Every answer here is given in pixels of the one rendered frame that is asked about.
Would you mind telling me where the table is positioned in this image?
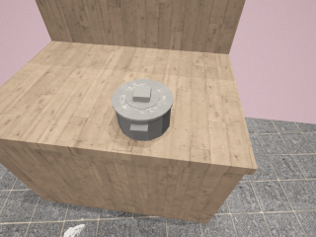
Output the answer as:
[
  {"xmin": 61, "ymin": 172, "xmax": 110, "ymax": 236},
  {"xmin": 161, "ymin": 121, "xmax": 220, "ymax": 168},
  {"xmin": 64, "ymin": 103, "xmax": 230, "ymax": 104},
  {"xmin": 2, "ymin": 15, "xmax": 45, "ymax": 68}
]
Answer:
[{"xmin": 0, "ymin": 0, "xmax": 258, "ymax": 224}]

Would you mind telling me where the knob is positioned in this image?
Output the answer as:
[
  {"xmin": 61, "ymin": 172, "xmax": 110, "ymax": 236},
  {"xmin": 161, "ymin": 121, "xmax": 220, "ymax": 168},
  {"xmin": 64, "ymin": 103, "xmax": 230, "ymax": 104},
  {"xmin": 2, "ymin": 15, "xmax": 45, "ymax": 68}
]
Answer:
[{"xmin": 132, "ymin": 86, "xmax": 152, "ymax": 101}]

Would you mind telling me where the pot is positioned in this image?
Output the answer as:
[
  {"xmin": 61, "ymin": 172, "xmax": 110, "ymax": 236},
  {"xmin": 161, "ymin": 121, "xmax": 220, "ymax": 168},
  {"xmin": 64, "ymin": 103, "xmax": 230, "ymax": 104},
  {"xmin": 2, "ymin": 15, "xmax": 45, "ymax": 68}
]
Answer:
[{"xmin": 116, "ymin": 109, "xmax": 171, "ymax": 141}]

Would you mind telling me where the robot left hand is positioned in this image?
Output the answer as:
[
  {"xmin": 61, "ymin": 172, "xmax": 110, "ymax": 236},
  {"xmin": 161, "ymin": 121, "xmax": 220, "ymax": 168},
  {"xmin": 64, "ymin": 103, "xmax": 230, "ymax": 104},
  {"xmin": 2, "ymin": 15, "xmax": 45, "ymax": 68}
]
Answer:
[{"xmin": 63, "ymin": 224, "xmax": 86, "ymax": 237}]

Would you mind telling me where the lid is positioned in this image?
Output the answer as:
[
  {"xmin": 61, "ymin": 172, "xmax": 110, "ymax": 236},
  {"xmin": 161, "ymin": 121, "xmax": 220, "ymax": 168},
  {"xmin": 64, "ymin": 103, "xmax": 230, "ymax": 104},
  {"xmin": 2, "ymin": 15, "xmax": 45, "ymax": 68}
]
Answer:
[{"xmin": 112, "ymin": 79, "xmax": 174, "ymax": 122}]

